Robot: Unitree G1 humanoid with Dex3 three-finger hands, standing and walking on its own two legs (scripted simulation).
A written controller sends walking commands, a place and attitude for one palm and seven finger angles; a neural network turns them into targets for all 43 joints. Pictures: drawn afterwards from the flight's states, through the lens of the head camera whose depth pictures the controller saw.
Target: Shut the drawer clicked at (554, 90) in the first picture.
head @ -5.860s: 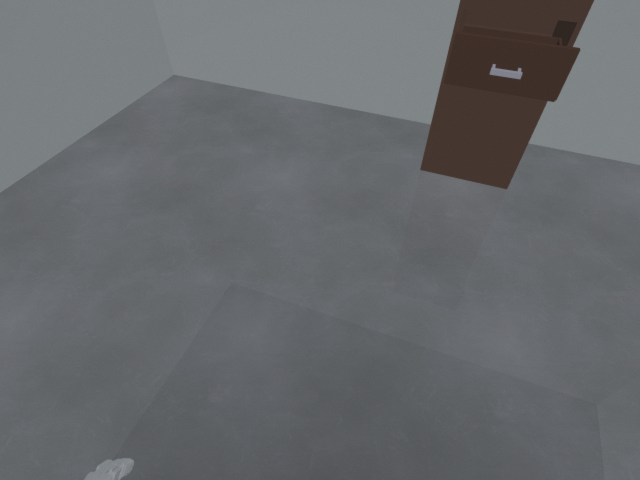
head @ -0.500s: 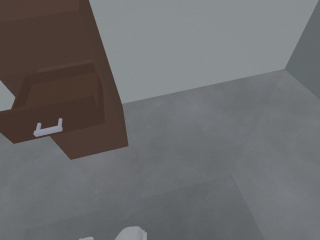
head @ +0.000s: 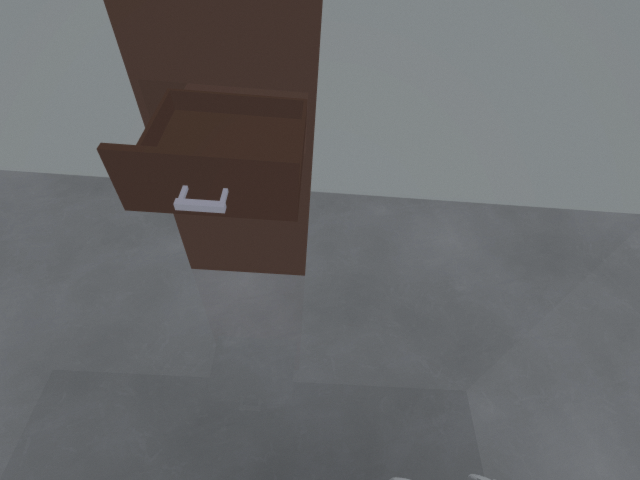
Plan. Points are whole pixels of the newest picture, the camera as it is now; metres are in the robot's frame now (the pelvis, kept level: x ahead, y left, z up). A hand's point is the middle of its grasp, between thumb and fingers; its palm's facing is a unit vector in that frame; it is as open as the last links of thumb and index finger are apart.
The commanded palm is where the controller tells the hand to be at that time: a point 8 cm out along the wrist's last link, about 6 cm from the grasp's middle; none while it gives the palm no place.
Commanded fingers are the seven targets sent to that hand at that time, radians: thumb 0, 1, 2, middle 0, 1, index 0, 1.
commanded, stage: take the last steps up to it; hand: left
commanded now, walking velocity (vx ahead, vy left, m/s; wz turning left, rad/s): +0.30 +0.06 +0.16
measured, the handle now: (202, 198) +0.62 +0.30 -0.10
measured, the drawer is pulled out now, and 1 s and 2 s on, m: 0.26 0.26 0.26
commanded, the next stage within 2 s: come to a stop and stand still in 1.08 s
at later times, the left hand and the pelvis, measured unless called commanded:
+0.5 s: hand out of the picture +0.01 +0.15 -0.16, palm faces +0.15 -0.97 -0.21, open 7.4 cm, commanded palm none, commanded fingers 0.00 0.90 0.90 -0.20 -0.30 -0.20 -0.30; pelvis +0.07 -0.01 +0.00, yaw +5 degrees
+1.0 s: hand (144, 390) +0.25 +0.30 -0.17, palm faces +0.16 -0.97 -0.19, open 7.4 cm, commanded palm none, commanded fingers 0.00 0.90 0.90 -0.20 -0.30 -0.20 -0.30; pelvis +0.23 +0.11 +0.00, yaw +4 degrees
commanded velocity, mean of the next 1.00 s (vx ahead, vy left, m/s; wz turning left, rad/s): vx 0.28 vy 0.03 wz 0.02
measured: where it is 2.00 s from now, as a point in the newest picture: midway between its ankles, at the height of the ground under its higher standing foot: (257, 464)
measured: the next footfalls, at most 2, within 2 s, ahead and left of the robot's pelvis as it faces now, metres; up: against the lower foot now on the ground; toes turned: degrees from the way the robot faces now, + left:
right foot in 0.24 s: +0.05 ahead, -0.13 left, +0.00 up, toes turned -3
left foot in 0.70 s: +0.26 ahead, +0.18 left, +0.00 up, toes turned +14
